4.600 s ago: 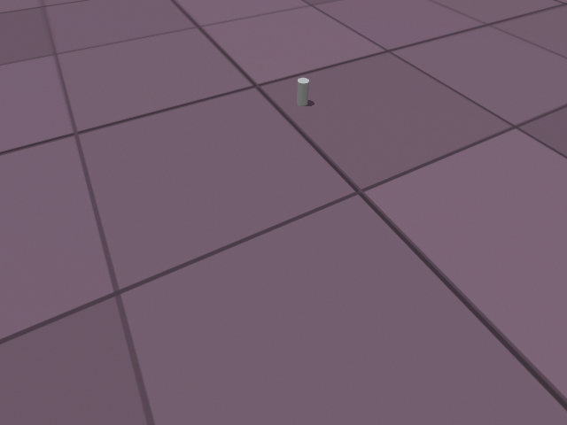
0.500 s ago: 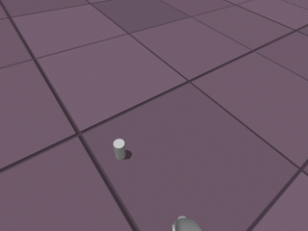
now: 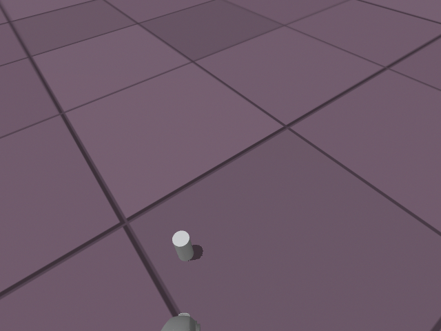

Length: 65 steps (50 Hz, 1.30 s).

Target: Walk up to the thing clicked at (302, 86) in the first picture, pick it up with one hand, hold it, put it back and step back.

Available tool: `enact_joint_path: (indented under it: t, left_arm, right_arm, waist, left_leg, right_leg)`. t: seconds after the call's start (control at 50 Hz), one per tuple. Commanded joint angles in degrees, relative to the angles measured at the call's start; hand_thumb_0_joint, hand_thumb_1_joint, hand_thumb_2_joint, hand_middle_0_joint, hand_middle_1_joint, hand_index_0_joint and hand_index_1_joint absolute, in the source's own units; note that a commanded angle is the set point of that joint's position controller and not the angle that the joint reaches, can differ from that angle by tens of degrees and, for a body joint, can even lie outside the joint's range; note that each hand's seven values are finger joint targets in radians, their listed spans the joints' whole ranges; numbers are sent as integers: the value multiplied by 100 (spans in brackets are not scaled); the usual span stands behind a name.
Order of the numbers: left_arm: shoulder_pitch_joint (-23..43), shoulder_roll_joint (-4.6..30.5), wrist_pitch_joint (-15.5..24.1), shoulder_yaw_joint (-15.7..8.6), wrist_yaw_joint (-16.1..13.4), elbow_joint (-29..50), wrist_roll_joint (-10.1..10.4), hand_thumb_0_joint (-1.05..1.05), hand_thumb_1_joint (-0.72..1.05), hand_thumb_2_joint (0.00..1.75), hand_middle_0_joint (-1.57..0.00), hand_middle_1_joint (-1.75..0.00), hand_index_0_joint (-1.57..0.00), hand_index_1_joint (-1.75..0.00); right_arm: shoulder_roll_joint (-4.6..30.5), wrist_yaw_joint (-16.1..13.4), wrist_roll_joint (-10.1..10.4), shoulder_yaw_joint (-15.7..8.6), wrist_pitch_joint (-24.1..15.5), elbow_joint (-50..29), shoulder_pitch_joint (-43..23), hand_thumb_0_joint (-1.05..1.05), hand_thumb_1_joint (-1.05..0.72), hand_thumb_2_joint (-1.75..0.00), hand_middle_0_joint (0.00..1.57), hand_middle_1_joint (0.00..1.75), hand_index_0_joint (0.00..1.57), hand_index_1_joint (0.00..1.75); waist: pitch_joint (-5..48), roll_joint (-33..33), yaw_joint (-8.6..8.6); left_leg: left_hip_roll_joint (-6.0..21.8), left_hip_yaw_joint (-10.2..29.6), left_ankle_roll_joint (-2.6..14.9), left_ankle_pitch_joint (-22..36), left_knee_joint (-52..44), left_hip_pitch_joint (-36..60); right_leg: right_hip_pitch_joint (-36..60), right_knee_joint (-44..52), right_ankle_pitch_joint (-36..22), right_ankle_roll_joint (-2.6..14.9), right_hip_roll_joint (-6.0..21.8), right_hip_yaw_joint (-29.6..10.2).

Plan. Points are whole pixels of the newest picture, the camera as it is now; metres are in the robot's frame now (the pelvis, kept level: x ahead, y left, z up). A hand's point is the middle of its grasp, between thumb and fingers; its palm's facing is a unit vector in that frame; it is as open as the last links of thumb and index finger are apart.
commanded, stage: walk up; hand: left
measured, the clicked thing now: (183, 246) +0.59 +0.23 -0.69
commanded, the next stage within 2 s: none
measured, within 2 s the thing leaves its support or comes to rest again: neither
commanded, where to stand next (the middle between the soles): +0.23 +0.02 m, yaw +0 degrees
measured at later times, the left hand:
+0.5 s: hand (77, 320) +0.18 +0.33 -0.15, palm faces -0.09 -0.93 -0.36, open 7.4 cm
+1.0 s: hand (112, 281) +0.26 +0.28 -0.16, palm faces -0.01 -0.95 -0.32, open 7.4 cm
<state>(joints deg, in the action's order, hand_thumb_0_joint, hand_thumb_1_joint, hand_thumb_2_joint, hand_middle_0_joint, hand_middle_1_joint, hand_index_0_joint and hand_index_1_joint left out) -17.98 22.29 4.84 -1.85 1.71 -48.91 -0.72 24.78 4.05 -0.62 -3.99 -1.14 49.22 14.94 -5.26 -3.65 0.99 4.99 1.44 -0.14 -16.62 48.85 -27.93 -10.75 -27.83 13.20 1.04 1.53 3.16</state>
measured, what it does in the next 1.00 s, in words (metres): walks ahead: left foot, then right foot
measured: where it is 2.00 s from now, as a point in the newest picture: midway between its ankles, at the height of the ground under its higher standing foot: outside the picture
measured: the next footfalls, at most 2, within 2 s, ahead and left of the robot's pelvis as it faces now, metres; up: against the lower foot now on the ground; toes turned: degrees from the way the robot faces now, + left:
left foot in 0.12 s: +0.17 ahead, +0.16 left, +0.00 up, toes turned +4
right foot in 0.60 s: +0.25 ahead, -0.09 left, +0.00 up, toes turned -3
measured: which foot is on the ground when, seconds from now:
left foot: up 0.00-0.10, down 0.12-0.62, up 0.64-0.88, down 0.90-1.00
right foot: down 0.00-0.14, up 0.16-0.58, down 0.60-1.00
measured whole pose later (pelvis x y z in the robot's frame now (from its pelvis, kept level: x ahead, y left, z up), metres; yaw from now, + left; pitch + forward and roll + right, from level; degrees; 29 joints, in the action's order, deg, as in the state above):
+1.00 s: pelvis +0.16 +0.03 -0.01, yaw -1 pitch -3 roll +1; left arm -7.6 20.6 -0.5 -0.6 0.7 -56.0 0.0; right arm 21.2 0.1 -0.8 -0.3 -2.2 58.5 11.0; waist -3.5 1.9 0.8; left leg 1.2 -0.3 -1.1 -15.3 32.6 -14.1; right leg -17.1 -34.5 15.6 0.9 2.0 3.1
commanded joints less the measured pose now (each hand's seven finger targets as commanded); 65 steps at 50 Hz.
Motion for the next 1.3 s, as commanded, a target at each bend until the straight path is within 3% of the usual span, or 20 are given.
enact_joint_path:
  t: [0.0, 0.06, 0.1, 0.12, 0.14, 0.16, 0.26, 0.38, 0.52, 0.56, 0.6, 0.62, 0.64, 0.7, 0.78, 0.84, 0.88, 0.92, 1.0, 1.28]
  left_arm:
    - [166, 1784, 133, -558, -42, 529, -19, 0, 90, 90, -20, -30, -20, -30]
    - [451, 1762, 73, -537, -23, 529, -7, 0, 90, 90, -20, -30, -20, -30]
    - [221, 1316, 2, -380, -31, 519, -67, 0, 90, 90, -20, -30, -20, -30]
    - [-84, 819, -21, -237, -14, 492, -13, 0, 90, 90, -20, -30, -20, -30]
    - [-313, 879, -66, -238, -53, 425, 36, 0, 90, 90, -20, -30, -20, -30]
    - [-271, 1461, -100, -366, -114, 308, 12, 0, 90, 90, -20, -30, -20, -30]
    - [-449, 1424, -142, -416, -2, -82, 63, 0, 90, 90, -20, -30, -20, -30]
    - [5, 1208, -286, -381, 52, -43, 9, 0, 90, 90, -20, -30, -20, -30]
    - [304, 858, -202, -254, -120, -109, 9, 0, 90, 90, -20, -30, -20, -30]
    - [-34, 1016, -125, -291, -183, -299, -16, 0, 90, 90, -20, -30, -20, -30]
    - [41, 1625, -57, -422, -216, -132, -34, 0, 90, 90, -20, -30, -20, -30]
    - [257, 1809, -115, -449, -205, -135, 1, 0, 90, 90, -20, -30, -20, -30]
    - [289, 1746, -153, -450, -200, -120, -2, 0, 90, 90, -20, -30, -20, -30]
    - [562, 1341, -164, -288, -235, -82, -6, 0, 90, 90, -20, -30, -20, -30]
    - [699, 1266, -222, -282, -224, -58, -43, 0, 90, 90, -20, -30, -20, -30]
    - [1133, 1262, -324, -266, -189, -60, 28, 0, 90, 90, -20, -30, -20, -30]
    - [1182, 911, -380, -148, -158, -45, 107, 0, 90, 90, -20, -30, -20, -30]
    - [1000, 854, -452, -124, -152, -296, 145, 0, 90, 90, -20, -30, -20, -30]
    - [1213, 1062, -370, -200, -89, -609, 43, 0, 90, 90, -20, -30, -20, -30]
    - [1511, 1029, -305, -120, -115, -1181, 65, 0, 90, 90, -20, -30, -20, -30]
  right_arm:
    - [895, 32, -51, -328, -185, -358, 13, 0, -90, -90, 20, 30, 20, 30]
    - [994, 0, -90, -427, -258, -107, 573, 0, -90, -90, 20, 30, 20, 30]
    - [1230, -107, -112, -528, -319, 162, 1333, 0, -90, -90, 20, 30, 20, 30]
    - [1647, -171, -177, -617, -357, 139, 1486, 0, -90, -90, 20, 30, 20, 30]
    - [1830, -206, -131, -570, -406, -156, 1131, 0, -90, -90, 20, 30, 20, 30]
    - [1953, -186, 25, -589, -387, -246, 832, 0, -90, -90, 20, 30, 20, 30]
    - [1381, -264, 29, -356, -508, -309, 429, 0, -90, -90, 20, 30, 20, 30]
    - [1347, -341, -5, -314, -461, -338, 441, 0, -90, -90, 20, 30, 20, 30]
    - [1244, -413, 37, -211, -243, -256, 318, 0, -90, -90, 20, 30, 20, 30]
    - [925, -425, 126, -72, -191, -267, 252, 0, -90, -90, 20, 30, 20, 30]
    - [434, -426, 145, 137, -177, -306, 538, 0, -90, -90, 20, 30, 20, 30]
    - [879, -496, 108, -4, -104, -162, 453, 0, -90, -90, 20, 30, 20, 30]
    - [994, -516, 77, -37, -102, -56, 389, 0, -90, -90, 20, 30, 20, 30]
    - [872, -465, 134, 4, -98, 193, 346, 0, -90, -90, 20, 30, 20, 30]
    - [758, -475, 78, 70, -139, 357, 175, 0, -90, -90, 20, 30, 20, 30]
    - [660, -517, 19, 60, -213, 605, 307, 0, -90, -90, 20, 30, 20, 30]
    - [940, -550, -71, -19, -249, 628, 101, 0, -90, -90, 20, 30, 20, 30]
    - [1310, -520, -23, -19, -284, 446, -788, 0, -90, -90, 20, 30, 20, 30]
    - [923, -451, -24, 140, -225, 633, -937, 0, -90, -90, 20, 30, 20, 30]
    - [911, -481, 62, 158, -181, 1072, -974, 0, -90, -90, 20, 30, 20, 30]
  waist:
    - [25, 1443, 3]
    - [255, 1040, -408]
    - [549, -116, -714]
    - [468, -1610, -726]
    - [207, -1296, -502]
    - [-24, -947, -458]
    - [-81, -541, -116]
    - [-163, -466, -182]
    - [495, -335, -156]
    - [784, 282, 75]
    - [1072, 1726, -7]
    - [842, 1528, 90]
    - [734, 1514, 98]
    - [660, 1428, -45]
    - [848, 1401, 35]
    - [916, 1298, -227]
    - [762, 584, -193]
    - [477, -185, 142]
    - [138, -141, 60]
    - [818, 385, -103]
  left_leg:
    - [82, -199, -26, 382, -1015, 617]
    - [-131, -476, 89, 573, -1470, 1874]
    - [-290, -344, 181, -436, -1761, 2928]
    - [762, 1600, 537, -2265, -2926, 3020]
    - [1683, 3483, 856, -3008, -3893, 2548]
    - [1978, 3738, 1302, -3296, -3953, 2066]
    - [1016, 1263, 950, -570, -3566, 1554]
    - [931, 633, 1092, -71, -3648, 1336]
    - [849, 81, 1068, 3126, -2008, 1743]
    - [497, -99, 685, 2237, -1184, 1502]
    - [-409, -423, 229, -1191, 4, 242]
    - [-426, -228, 241, -1990, 378, 148]
    - [-290, -105, 248, -2093, 446, 108]
    - [-284, -12, 164, -1306, 142, 239]
    - [-417, -236, 28, -750, -889, 767]
    - [-518, -456, 38, 455, -2128, 1681]
    - [17, 338, 191, 966, -2499, 2169]
    - [1095, 1620, 743, -513, -3209, 967]
    - [169, 601, 254, -880, -2972, 575]
    - [208, 403, 205, 1256, -2781, 1817]
  right_leg:
    - [-868, 1296, 1345, 1098, 1325, -1038]
    - [-1542, 663, 2010, 894, 1225, -914]
    - [-2186, -962, 2218, 685, 728, -500]
    - [-2892, -2889, 1847, 347, -11, 78]
    - [-3321, -3659, 1524, 207, -394, -374]
    - [-3154, -3913, 1560, 266, 22, -736]
    - [-2244, -3212, 403, 75, 363, -761]
    - [-1906, -2246, 109, -134, 301, -547]
    - [-755, -609, -99, 6, 15, 5]
    - [148, 307, -833, 172, 51, -243]
    - [943, 757, -1301, 875, 1767, -2739]
    - [612, 798, -724, 1488, 2080, -3022]
    - [449, 783, -611, 1579, 2080, -2994]
    - [283, 643, -1285, 1100, 1350, -1741]
    - [200, 355, -1834, 1019, 1112, -1234]
    - [-395, -117, -1285, 813, 1063, -892]
    - [-1216, -216, -365, 380, 847, -775]
    - [-626, -393, 994, 42, 201, -339]
    - [-105, 420, 701, 183, 504, -795]
    - [331, 938, -722, 87, 665, -577]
